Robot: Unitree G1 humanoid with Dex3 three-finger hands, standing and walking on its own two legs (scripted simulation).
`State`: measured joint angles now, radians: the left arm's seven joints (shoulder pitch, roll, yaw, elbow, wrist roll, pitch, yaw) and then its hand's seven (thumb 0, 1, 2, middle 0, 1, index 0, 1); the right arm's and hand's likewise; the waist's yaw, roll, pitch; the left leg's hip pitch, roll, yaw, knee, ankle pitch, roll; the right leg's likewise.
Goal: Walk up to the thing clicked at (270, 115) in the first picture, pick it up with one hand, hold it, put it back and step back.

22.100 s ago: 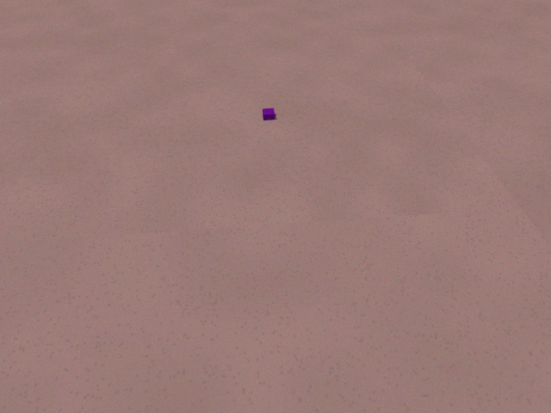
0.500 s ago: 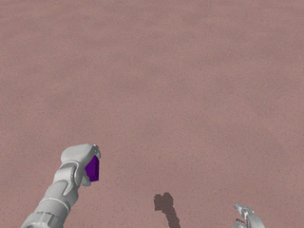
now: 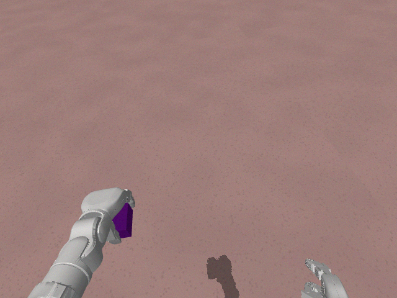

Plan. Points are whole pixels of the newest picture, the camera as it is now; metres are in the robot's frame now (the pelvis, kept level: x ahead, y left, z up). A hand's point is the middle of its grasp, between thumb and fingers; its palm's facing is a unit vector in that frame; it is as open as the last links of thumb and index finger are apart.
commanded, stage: hold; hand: left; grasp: from above
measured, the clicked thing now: (114, 221) +0.31 +0.23 -0.05
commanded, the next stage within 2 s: crouch in 0.46 s
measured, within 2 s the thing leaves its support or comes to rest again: neither
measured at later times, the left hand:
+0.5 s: hand (111, 221) +0.29 +0.23 -0.03, palm faces -0.43 -0.09 -0.90, open 9.5 cm
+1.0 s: hand (121, 235) +0.30 +0.23 -0.13, palm faces -0.46 -0.02 -0.89, open 9.5 cm
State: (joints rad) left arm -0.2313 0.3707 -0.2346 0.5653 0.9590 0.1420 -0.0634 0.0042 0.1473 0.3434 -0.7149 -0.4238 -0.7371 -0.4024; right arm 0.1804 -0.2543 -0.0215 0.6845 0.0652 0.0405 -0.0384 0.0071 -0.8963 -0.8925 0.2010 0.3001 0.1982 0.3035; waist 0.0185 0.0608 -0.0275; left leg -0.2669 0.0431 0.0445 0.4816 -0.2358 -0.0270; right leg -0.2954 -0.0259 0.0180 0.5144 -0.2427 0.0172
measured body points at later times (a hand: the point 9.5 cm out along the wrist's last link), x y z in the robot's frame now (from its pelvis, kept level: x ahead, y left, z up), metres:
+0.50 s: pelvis +0.00 +0.00 +0.00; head +0.01 -0.03 +0.45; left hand +0.31 +0.23 +0.02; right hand +0.16 -0.24 -0.12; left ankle +0.01 +0.14 -0.74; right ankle +0.02 -0.13 -0.74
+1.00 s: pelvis -0.01 +0.00 -0.03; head +0.05 +0.01 +0.41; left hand +0.32 +0.23 -0.08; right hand +0.11 -0.26 -0.15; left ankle +0.01 +0.14 -0.74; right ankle +0.02 -0.13 -0.74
